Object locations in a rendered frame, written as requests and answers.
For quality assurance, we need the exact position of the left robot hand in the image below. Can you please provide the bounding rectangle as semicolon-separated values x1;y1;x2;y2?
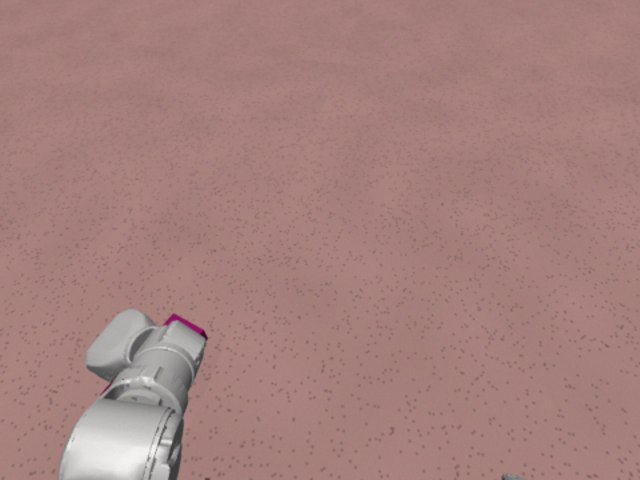
84;308;156;383

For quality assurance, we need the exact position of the left robot arm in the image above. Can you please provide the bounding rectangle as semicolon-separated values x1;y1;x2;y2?
58;320;206;480

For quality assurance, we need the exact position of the small box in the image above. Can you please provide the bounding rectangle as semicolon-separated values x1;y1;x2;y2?
100;313;208;396

